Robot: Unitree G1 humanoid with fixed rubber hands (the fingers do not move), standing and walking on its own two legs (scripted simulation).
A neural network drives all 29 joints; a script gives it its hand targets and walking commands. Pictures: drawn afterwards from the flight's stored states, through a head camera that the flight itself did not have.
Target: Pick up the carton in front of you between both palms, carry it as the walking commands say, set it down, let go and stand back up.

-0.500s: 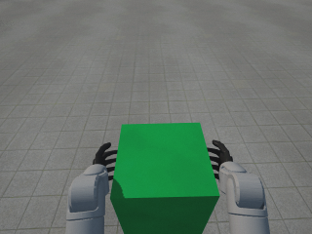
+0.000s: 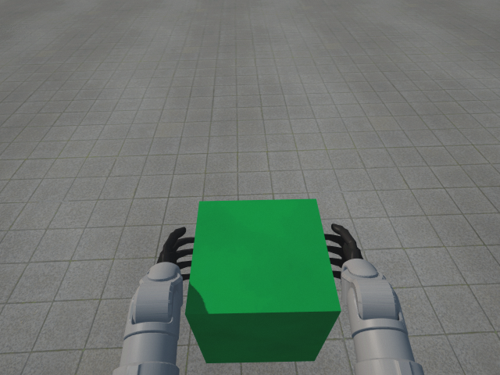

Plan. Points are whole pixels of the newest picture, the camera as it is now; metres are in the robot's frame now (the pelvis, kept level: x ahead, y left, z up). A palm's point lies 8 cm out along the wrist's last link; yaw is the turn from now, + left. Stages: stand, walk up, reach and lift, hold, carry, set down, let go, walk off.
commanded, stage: carry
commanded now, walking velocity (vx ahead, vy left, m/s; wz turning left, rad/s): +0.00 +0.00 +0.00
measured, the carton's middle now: (259, 284) +0.30 +0.00 -0.05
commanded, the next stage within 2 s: hold in 0.46 s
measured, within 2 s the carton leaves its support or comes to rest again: neither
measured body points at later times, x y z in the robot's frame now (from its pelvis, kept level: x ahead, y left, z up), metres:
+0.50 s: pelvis +0.00 +0.00 +0.00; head -0.02 -0.01 +0.45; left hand +0.29 +0.15 +0.03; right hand +0.29 -0.16 +0.03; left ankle +0.01 +0.12 -0.74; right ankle +0.01 -0.10 -0.74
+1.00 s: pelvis -0.03 +0.01 +0.00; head -0.08 +0.01 +0.45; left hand +0.27 +0.15 +0.04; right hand +0.26 -0.15 +0.04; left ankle +0.01 +0.13 -0.74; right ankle +0.01 -0.11 -0.74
